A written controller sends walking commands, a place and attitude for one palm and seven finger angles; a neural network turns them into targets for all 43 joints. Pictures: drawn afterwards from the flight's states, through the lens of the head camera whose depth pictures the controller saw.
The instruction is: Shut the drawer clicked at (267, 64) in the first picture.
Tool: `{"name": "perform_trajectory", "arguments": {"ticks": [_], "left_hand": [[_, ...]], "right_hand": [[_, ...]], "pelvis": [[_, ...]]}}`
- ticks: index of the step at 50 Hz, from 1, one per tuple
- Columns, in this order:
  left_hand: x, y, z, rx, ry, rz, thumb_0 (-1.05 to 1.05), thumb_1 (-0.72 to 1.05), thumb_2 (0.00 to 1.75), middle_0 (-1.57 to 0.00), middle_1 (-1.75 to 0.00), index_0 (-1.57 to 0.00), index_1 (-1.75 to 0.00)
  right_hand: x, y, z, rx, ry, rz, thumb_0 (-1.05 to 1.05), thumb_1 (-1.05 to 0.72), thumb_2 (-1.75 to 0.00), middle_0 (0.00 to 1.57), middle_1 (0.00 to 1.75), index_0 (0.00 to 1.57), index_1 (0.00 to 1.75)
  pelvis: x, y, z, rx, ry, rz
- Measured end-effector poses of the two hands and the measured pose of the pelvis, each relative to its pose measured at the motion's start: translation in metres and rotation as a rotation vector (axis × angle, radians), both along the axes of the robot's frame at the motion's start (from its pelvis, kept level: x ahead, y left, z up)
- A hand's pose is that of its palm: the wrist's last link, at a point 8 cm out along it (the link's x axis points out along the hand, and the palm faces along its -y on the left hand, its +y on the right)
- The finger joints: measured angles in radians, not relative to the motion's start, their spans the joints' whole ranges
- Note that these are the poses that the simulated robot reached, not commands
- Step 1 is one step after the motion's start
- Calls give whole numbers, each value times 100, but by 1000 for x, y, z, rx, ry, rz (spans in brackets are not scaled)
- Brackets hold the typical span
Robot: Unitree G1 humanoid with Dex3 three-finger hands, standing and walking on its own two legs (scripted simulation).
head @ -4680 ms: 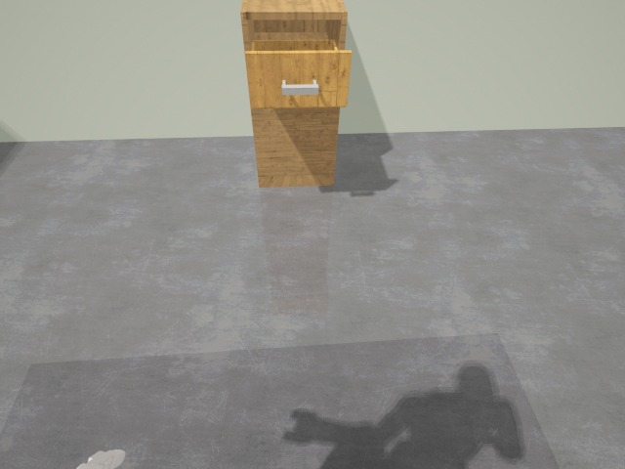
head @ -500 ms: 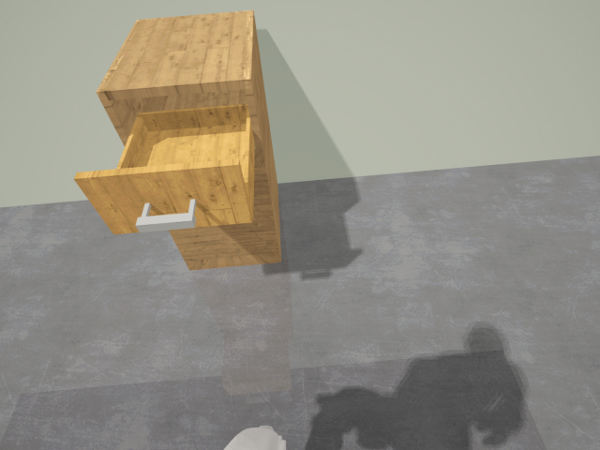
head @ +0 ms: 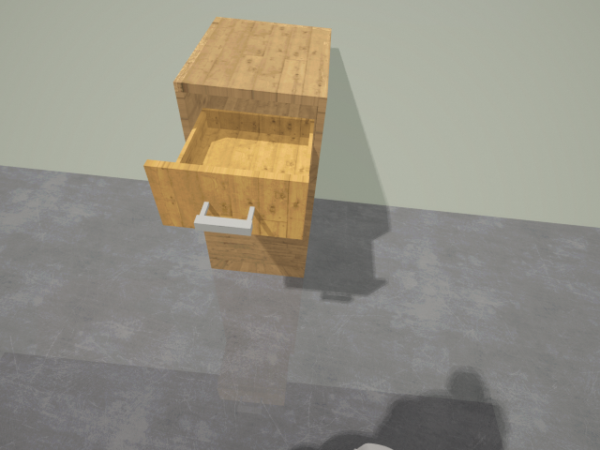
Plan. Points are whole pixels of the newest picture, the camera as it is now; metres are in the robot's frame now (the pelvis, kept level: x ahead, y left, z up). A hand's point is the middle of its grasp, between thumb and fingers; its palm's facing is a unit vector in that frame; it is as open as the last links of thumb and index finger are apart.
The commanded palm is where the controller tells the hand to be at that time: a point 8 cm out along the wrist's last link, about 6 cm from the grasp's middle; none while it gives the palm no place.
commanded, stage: take the last steps up to it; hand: left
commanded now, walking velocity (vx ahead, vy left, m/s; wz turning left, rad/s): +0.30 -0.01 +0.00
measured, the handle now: (226, 217) +0.56 +0.19 -0.10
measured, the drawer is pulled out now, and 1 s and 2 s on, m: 0.28 0.28 0.28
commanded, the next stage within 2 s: come to a stop and stand still in 0.64 s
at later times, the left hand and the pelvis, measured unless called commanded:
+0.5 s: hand (220, 425) +0.19 +0.13 -0.16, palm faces +0.10 -0.97 -0.23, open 7.2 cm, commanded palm none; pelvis +0.14 -0.06 +0.00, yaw +3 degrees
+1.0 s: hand (191, 433) +0.18 +0.18 -0.19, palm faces +0.10 -0.99 -0.14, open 7.4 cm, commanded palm none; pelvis +0.22 +0.02 +0.00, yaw +1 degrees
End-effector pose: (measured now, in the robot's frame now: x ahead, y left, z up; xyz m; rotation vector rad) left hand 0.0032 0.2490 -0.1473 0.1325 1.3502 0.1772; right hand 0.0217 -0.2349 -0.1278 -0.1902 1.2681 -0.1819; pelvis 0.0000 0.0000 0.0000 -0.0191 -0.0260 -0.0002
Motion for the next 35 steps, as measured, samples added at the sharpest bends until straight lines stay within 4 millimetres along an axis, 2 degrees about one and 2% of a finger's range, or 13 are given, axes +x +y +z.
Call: {"name": "perform_trajectory", "arguments": {"ticks": [5,10,14,16,19,23,26,31,35], "left_hand": [[53,-9,4,2,-60,-29,1,91,90,-20,-30,-20,-30],[120,-32,7,4,-122,-86,1,91,90,-20,-30,-20,-30],[178,-56,4,14,-204,-121,1,91,90,-20,-30,-20,-30],[194,-66,4,20,-249,-111,1,90,90,-20,-30,-20,-30],[196,-75,8,17,-255,-64,1,90,90,-20,-30,-20,-30],[182,-72,15,46,-201,11,-1,94,90,-21,-30,-21,-30],[167,-70,15,48,-127,24,-1,94,90,-20,-30,-20,-30],[142,-73,9,4,-8,65,0,93,90,-20,-30,-20,-30],[126,-73,1,-43,73,115,0,91,90,-20,-30,-20,-30]], "right_hand": [[-29,4,-9,34,119,-55,0,-92,-90,20,30,21,30],[-50,4,-20,80,233,-118,0,-92,-90,20,30,20,30],[-51,-5,-35,119,319,-147,0,-91,-90,20,30,20,30],[-40,-12,-41,131,346,-139,0,-91,-90,20,30,20,30],[-4,-27,-40,124,314,-109,0,-91,-90,20,30,20,30],[68,-43,-33,100,190,-63,0,-91,-90,19,30,20,30],[122,-48,-27,88,92,-35,0,-92,-90,19,30,20,30],[198,-41,-18,76,-18,21,0,-92,-90,19,30,20,30],[248,-23,-12,64,-61,82,0,-92,-90,19,30,20,30]], "pelvis": [[23,-4,-1,18,-3,2],[53,-17,-7,34,-5,-1],[84,-36,-20,43,-4,0],[95,-44,-24,32,-11,12],[111,-52,-19,26,-27,32],[132,-56,-8,20,-27,43],[147,-56,-3,16,-20,47],[171,-46,-1,6,-11,47],[191,-31,-3,-5,-6,53]]}}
